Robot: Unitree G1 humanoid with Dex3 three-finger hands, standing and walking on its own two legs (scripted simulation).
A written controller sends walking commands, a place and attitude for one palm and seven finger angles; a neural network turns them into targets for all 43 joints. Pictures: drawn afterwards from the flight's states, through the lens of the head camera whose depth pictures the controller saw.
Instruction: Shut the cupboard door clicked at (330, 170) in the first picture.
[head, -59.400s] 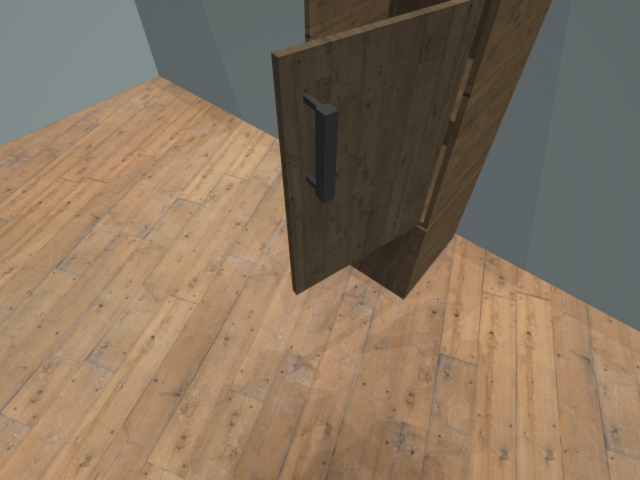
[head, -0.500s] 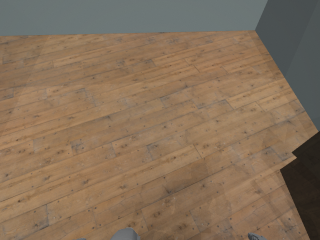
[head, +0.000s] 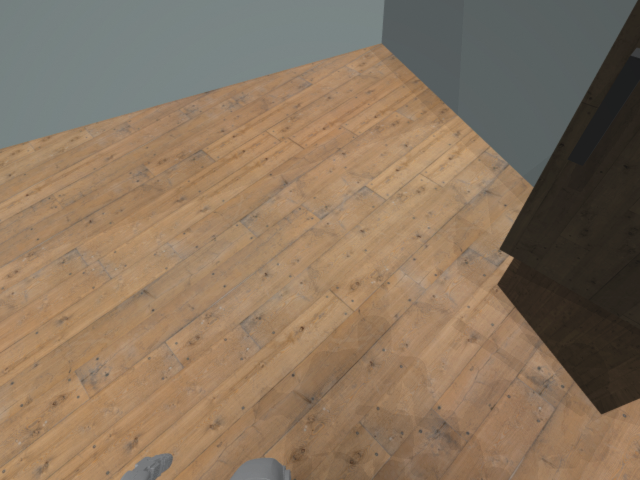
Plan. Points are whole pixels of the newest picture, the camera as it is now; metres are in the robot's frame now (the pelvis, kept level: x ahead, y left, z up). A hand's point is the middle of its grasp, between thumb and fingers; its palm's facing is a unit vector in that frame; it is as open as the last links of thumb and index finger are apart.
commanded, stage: turn to face it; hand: left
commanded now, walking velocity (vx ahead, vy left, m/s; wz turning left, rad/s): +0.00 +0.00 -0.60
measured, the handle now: (612, 105) +0.60 -0.40 +0.10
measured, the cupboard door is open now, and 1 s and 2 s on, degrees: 25 25 25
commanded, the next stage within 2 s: take the last steps up to it in 1.08 s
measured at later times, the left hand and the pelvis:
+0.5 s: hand (199, 432) +0.20 +0.21 -0.15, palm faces -0.27 -0.94 -0.22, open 7.4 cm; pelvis +0.04 +0.03 +0.01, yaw -18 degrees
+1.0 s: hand (255, 409) +0.23 +0.13 -0.15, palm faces -0.49 -0.84 -0.23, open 7.4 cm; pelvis +0.08 -0.01 +0.01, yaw -32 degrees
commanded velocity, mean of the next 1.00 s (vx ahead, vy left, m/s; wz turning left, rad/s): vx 0.00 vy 0.00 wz -0.50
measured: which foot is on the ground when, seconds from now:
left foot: up 0.00-0.26, down 0.28-0.62, up 0.64-1.00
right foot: down 0.00-0.28, up 0.30-0.60, down 0.62-1.00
